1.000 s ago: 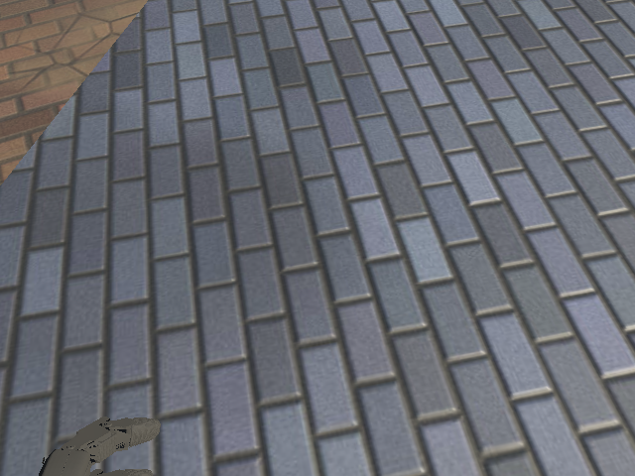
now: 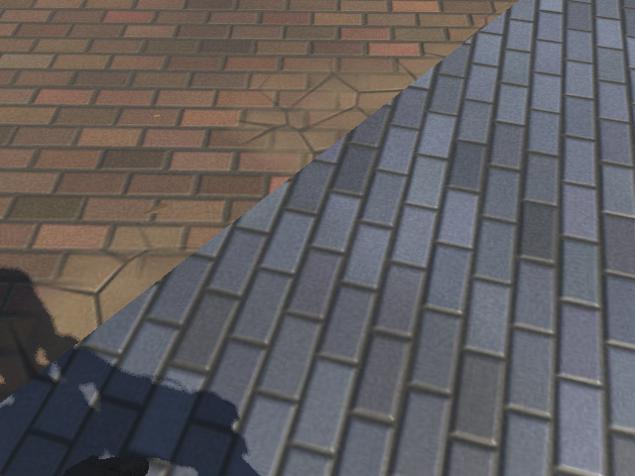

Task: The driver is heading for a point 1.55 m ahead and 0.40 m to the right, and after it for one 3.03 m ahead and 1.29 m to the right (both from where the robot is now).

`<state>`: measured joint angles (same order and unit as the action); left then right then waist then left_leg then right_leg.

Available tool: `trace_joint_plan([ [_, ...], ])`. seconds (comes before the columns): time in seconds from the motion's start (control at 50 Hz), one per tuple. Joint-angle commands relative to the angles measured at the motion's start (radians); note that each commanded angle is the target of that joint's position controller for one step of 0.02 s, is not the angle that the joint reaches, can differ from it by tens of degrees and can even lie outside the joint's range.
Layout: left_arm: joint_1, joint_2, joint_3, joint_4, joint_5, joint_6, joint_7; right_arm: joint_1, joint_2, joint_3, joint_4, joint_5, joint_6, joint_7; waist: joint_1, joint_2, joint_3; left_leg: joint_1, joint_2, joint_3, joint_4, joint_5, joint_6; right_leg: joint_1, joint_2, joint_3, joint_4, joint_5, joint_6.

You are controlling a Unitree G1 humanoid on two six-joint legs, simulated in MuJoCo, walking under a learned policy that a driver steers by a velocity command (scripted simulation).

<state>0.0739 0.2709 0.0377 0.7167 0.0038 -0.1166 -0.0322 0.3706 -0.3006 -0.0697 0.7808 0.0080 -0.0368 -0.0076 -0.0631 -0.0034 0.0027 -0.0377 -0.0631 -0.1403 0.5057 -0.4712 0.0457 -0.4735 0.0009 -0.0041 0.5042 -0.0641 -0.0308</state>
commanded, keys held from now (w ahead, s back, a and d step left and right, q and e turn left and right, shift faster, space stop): w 0.36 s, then w+e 0.64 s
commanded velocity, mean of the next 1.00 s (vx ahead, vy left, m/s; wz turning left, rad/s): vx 0.50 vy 0.00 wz -0.21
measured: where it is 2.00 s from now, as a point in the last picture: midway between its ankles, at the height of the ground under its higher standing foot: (413, 251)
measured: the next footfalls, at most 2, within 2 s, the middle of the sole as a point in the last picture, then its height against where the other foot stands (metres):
left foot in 0.52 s outside the picture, level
right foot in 1.04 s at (392, 384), level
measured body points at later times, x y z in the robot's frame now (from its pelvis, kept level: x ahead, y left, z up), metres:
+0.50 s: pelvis +0.27 +0.01 +0.01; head +0.30 +0.01 +0.46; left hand +0.24 +0.29 -0.12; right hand +0.52 -0.21 -0.06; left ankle +0.41 +0.13 -0.72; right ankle +0.12 -0.11 -0.72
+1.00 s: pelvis +0.52 -0.01 +0.00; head +0.55 -0.03 +0.45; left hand +0.79 +0.16 -0.08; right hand +0.47 -0.30 -0.13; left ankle +0.41 +0.13 -0.72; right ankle +0.64 -0.17 -0.70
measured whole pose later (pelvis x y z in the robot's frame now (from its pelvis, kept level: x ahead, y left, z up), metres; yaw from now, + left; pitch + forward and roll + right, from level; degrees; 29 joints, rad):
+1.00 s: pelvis +0.52 -0.01 +0.00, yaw -18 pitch +1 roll +3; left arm 0.09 0.26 0.05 0.71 -0.02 -0.01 -0.05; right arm 0.31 -0.28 -0.09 0.87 0.02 -0.06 -0.01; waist -0.07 -0.03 0.04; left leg 0.10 0.02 0.28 0.26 -0.37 -0.04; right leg -0.60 -0.08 -0.03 0.65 -0.09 -0.06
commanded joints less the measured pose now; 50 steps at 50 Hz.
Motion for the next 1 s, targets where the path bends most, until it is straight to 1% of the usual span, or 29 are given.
trace_joint_plan([
  [0.02,0.361,0.289,0.092,0.038,0.007,-0.003,-0.001,0.139,-0.001,0.013,-0.08,0.009,-0.025,-0.001,0.109,-0.351,-0.342,-0.562,-0.039,0.035,0.675,-0.049,-0.01,0.809,-0.378,0.683,-0.141,-0.221,-0.274],
  [0.04,0.357,0.19,0.066,0.032,-0.021,-0.001,-0.006,0.082,-0.096,-0.001,-0.068,0.02,-0.033,0.001,0.146,-0.224,-0.273,-0.689,0.009,-0.046,0.779,-0.094,-0.008,0.788,-0.373,0.758,-0.213,-0.448,-0.248],
  [0.06,0.289,0.15,0.053,0.022,-0.019,0.004,-0.001,-0.034,-0.135,-0.012,-0.093,0.027,-0.037,0.003,0.155,-0.13,-0.139,-0.739,0.056,-0.019,0.788,-0.001,-0.003,0.67,-0.344,0.613,-0.226,-0.432,-0.206],
  [0.08,0.231,0.141,0.045,0.011,-0.006,0.01,0.002,-0.097,-0.125,-0.009,-0.107,0.016,-0.04,0.002,0.136,-0.055,-0.071,-0.715,0.101,0.023,0.751,0.078,-0.004,0.549,-0.303,0.502,-0.239,-0.314,-0.188],
  [0.1,0.197,0.124,0.039,0.011,0.002,0.013,0.002,-0.126,-0.112,-0.011,-0.116,0.002,-0.043,0.003,0.115,-0.041,-0.022,-0.694,0.131,0.034,0.688,0.131,-0.009,0.46,-0.269,0.43,-0.262,-0.208,-0.189],
  [0.12,0.183,0.109,0.032,0.011,0.01,0.01,0.004,-0.112,-0.098,-0.013,-0.114,0.001,-0.041,0.005,0.089,-0.069,-0.021,-0.64,0.156,0.036,0.649,0.168,-0.012,0.408,-0.241,0.375,-0.281,-0.126,-0.182],
  [0.14,0.18,0.101,0.029,0.015,0.008,0.008,0.004,-0.093,-0.082,-0.011,-0.107,0.003,-0.037,0.006,0.077,-0.089,-0.026,-0.609,0.163,0.045,0.618,0.181,-0.019,0.385,-0.223,0.336,-0.299,-0.073,-0.184],
  [0.18,0.192,0.115,0.032,0.03,-0.004,0.003,0.007,-0.091,-0.056,-0.006,-0.105,0.001,-0.029,0.005,0.068,-0.089,-0.022,-0.607,0.172,0.066,0.554,0.196,-0.036,0.358,-0.217,0.273,-0.327,0.017,-0.201],
  [0.22,0.209,0.143,0.04,0.046,-0.008,0.006,0.014,-0.155,-0.04,0.001,-0.127,-0.005,-0.027,0.004,0.079,-0.067,0.002,-0.649,0.182,0.078,0.45,0.269,-0.055,0.357,-0.219,0.23,-0.355,0.08,-0.211],
  [0.32,0.266,0.163,0.043,0.083,-0.018,0.022,0.024,-0.303,-0.012,0.014,-0.155,0.0,-0.04,0.018,0.129,-0.061,0.03,-0.594,0.153,0.115,0.159,0.521,-0.063,0.365,-0.173,0.106,-0.366,0.124,-0.169],
  [0.38,0.328,0.167,0.043,0.117,-0.025,0.035,0.026,-0.394,-0.013,0.016,-0.183,0.007,-0.049,0.032,0.161,-0.057,0.058,-0.574,0.131,0.123,0.073,0.548,-0.056,0.405,-0.2,0.118,-0.343,0.117,-0.167],
  [0.42,0.349,0.17,0.045,0.135,-0.029,0.049,0.031,-0.428,-0.022,0.013,-0.202,0.01,-0.058,0.043,0.153,-0.061,0.072,-0.58,0.118,0.11,0.025,0.499,-0.04,0.46,-0.229,0.152,-0.304,0.141,-0.16],
  [0.46,0.337,0.191,0.054,0.139,-0.031,0.06,0.038,-0.397,-0.049,0.003,-0.197,0.008,-0.067,0.048,0.118,-0.075,0.056,-0.513,0.103,0.106,-0.015,0.438,-0.021,0.492,-0.247,0.181,-0.249,0.195,-0.143],
  [0.48,0.317,0.203,0.058,0.136,-0.031,0.063,0.041,-0.339,-0.069,-0.007,-0.182,0.006,-0.071,0.046,0.078,-0.084,0.024,-0.414,0.083,0.122,-0.037,0.417,-0.007,0.483,-0.237,0.178,-0.188,0.293,-0.13],
  [0.5,0.302,0.193,0.053,0.132,-0.029,0.065,0.042,-0.214,-0.106,-0.028,-0.144,0.001,-0.073,0.038,0.012,-0.071,-0.056,-0.221,0.069,0.14,-0.061,0.432,0.019,0.442,-0.19,0.146,-0.055,0.387,-0.105],
  [0.52,0.285,0.146,0.035,0.109,-0.015,0.062,0.041,-0.043,-0.163,-0.049,-0.111,-0.015,-0.073,0.027,-0.063,-0.033,-0.2,0.073,0.179,0.047,-0.003,0.461,0.071,0.285,-0.134,0.112,0.183,0.263,-0.068],
  [0.54,0.405,0.034,0.002,0.087,-0.012,0.046,0.039,0.059,-0.254,-0.072,-0.094,-0.027,-0.061,0.02,-0.042,0.202,-0.367,0.469,0.443,-0.345,-0.029,0.334,0.205,-0.103,0.015,0.023,0.566,-0.182,0.008],
  [0.56,0.406,0.079,0.01,0.101,-0.029,0.032,0.035,0.078,-0.18,-0.053,-0.089,-0.017,-0.054,0.021,-0.056,0.258,-0.419,0.457,0.489,-0.555,-0.148,0.189,0.234,-0.22,0.021,0.133,0.721,-0.518,0.012],
  [0.58,0.322,0.159,0.036,0.081,-0.052,0.031,0.034,0.015,-0.126,-0.034,-0.087,-0.01,-0.053,0.018,-0.052,0.181,-0.245,0.324,0.453,-0.42,-0.18,0.122,0.188,-0.292,-0.03,0.141,0.782,-0.457,0.008],
  [0.6,0.262,0.157,0.039,0.066,-0.05,0.034,0.036,-0.052,-0.097,-0.024,-0.089,-0.007,-0.053,0.017,-0.027,0.134,-0.144,0.183,0.416,-0.295,-0.212,0.153,0.161,-0.287,-0.074,0.112,0.764,-0.372,0.007],
  [0.62,0.234,0.146,0.042,0.06,-0.038,0.04,0.039,-0.111,-0.066,-0.015,-0.083,-0.01,-0.056,0.021,0.003,0.106,-0.072,0.058,0.378,-0.204,-0.255,0.211,0.148,-0.255,-0.101,0.103,0.72,-0.31,0.011],
  [0.64,0.249,0.13,0.048,0.066,-0.034,0.054,0.04,-0.152,-0.042,-0.008,-0.08,-0.016,-0.064,0.023,0.038,0.126,-0.036,-0.032,0.345,-0.121,-0.295,0.267,0.135,-0.199,-0.128,0.111,0.683,-0.263,0.013],
  [0.68,0.277,0.084,0.045,0.072,-0.037,0.081,0.039,-0.191,-0.038,-0.013,-0.065,-0.019,-0.078,0.025,0.073,0.123,-0.009,-0.126,0.328,-0.019,-0.35,0.353,0.138,-0.137,-0.14,0.104,0.663,-0.217,0.024],
  [0.72,0.248,0.072,0.046,0.053,-0.032,0.096,0.041,-0.193,-0.059,-0.022,-0.046,-0.022,-0.087,0.02,0.083,0.093,0.017,-0.141,0.333,0.055,-0.377,0.428,0.148,-0.172,-0.147,0.113,0.624,-0.153,0.036],
  [0.8,0.156,0.058,0.042,0.02,-0.027,0.091,0.024,-0.168,-0.092,-0.033,-0.013,-0.024,-0.081,0.004,0.063,0.06,0.041,-0.092,0.312,0.195,-0.386,0.513,0.134,-0.207,-0.14,0.098,0.416,0.044,0.04],
  [0.86,0.043,0.039,0.03,-0.017,-0.024,0.085,0.002,-0.132,-0.122,-0.041,0.006,-0.015,-0.068,-0.004,0.019,0.038,0.074,-0.055,0.319,0.266,-0.391,0.523,0.122,-0.188,-0.127,0.035,0.265,0.118,0.026],
  [0.94,-0.051,0.05,0.029,-0.074,-0.025,0.088,-0.018,-0.079,-0.154,-0.055,0.038,0.008,-0.041,-0.005,-0.006,0.037,0.103,0.089,0.36,0.307,-0.337,0.593,0.102,-0.219,-0.11,-0.011,0.161,0.032,-0.013],
  [0.96,-0.054,0.059,0.033,-0.085,-0.024,0.09,-0.022,-0.08,-0.164,-0.058,0.041,0.014,-0.033,-0.005,0.002,0.045,0.097,0.118,0.366,0.32,-0.301,0.678,0.093,-0.203,-0.095,-0.031,0.147,-0.015,-0.028],
  [1.0,0.001,0.093,0.052,-0.09,-0.022,0.096,-0.024,-0.099,-0.194,-0.067,0.037,0.024,-0.019,-0.009,0.051,0.081,0.035,0.148,0.362,0.349,-0.156,1.011,0.07,-0.079,-0.029,-0.092,0.143,-0.121,-0.068],
])
Velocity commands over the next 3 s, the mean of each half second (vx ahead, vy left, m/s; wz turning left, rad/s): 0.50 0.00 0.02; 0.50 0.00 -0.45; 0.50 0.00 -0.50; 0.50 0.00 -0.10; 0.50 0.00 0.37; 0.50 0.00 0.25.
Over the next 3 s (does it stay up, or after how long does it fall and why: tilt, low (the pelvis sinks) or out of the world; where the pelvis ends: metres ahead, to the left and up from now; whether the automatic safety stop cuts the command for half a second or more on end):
stays up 1.56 -0.46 0.01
